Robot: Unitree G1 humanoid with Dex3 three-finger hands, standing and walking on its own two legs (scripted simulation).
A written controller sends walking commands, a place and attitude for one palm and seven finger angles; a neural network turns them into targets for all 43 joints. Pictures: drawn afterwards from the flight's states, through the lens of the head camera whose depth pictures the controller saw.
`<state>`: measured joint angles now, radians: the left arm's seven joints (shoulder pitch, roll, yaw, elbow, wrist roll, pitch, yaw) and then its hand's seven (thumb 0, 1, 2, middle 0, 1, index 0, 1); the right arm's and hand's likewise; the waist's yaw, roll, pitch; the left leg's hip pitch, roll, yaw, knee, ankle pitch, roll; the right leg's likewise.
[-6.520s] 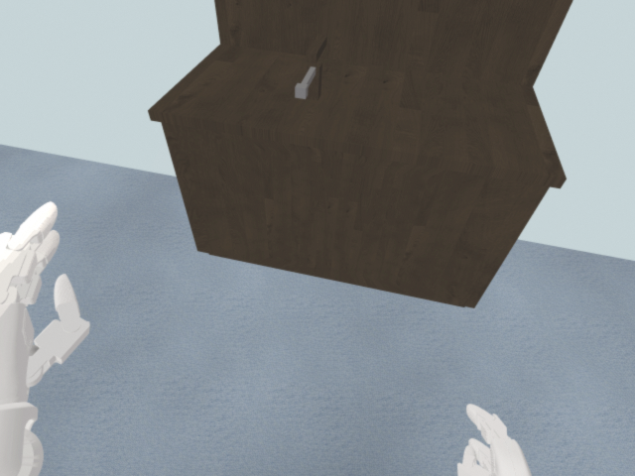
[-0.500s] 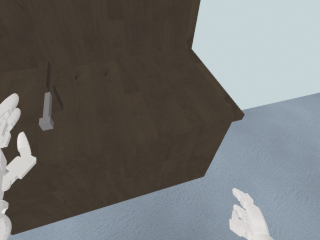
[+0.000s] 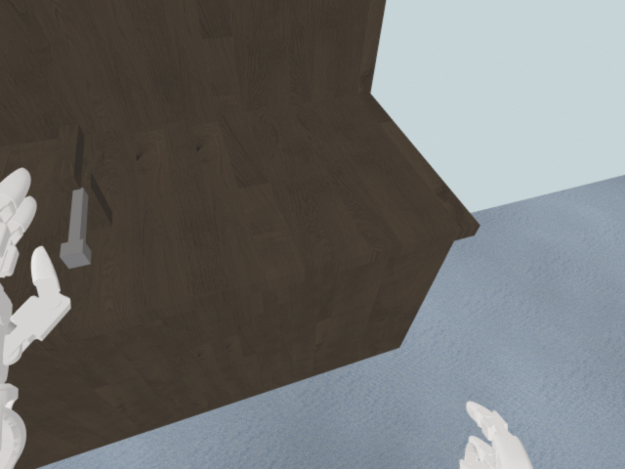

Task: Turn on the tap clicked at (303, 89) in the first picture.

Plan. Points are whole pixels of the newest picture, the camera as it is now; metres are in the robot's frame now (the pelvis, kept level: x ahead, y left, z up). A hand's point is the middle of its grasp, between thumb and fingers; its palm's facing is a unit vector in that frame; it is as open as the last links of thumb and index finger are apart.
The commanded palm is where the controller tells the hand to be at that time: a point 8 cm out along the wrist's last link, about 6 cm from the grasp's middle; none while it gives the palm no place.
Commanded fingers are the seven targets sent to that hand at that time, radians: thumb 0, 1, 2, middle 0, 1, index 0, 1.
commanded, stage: shuffle to correct the standing spot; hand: left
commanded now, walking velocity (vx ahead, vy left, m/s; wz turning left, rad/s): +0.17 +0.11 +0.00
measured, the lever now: (76, 253) +0.37 +0.36 +0.04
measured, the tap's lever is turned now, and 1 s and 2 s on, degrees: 0 0 0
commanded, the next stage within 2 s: come to a stop and stand still in 0.12 s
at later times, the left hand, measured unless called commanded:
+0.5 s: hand (43, 258) +0.26 +0.27 +0.19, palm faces +0.40 -0.83 -0.39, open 7.4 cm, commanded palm +0.21 +0.31 +0.20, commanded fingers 0.00 0.90 0.90 -0.20 -0.30 -0.20 -0.30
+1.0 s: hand (4, 251) +0.26 +0.31 +0.19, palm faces +0.46 -0.83 -0.32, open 7.4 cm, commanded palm +0.20 +0.32 +0.20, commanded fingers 0.00 0.90 0.90 -0.20 -0.30 -0.20 -0.30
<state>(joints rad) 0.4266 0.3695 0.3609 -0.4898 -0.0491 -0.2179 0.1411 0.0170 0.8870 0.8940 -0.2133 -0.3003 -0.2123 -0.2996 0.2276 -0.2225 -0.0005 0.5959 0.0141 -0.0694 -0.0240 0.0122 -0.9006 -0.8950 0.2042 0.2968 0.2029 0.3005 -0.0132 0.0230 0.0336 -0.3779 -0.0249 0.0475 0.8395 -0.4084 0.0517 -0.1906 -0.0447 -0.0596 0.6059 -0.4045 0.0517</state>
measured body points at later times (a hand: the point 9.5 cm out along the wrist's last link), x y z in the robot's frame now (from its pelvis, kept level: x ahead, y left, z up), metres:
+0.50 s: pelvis +0.05 +0.03 +0.01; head +0.05 +0.02 +0.46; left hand +0.23 +0.31 +0.21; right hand +0.22 -0.18 -0.07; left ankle +0.04 +0.09 -0.72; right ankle +0.10 -0.05 -0.72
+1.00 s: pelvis +0.03 +0.04 +0.02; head +0.04 +0.04 +0.47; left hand +0.23 +0.35 +0.21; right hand +0.21 -0.18 -0.05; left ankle +0.04 +0.09 -0.72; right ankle +0.10 -0.05 -0.72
